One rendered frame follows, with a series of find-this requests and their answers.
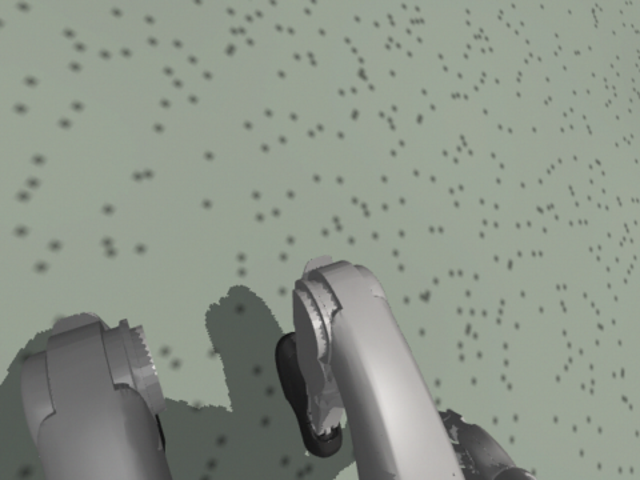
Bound right robot foot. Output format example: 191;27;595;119
275;332;342;458

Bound right robot hand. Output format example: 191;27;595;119
438;409;517;480

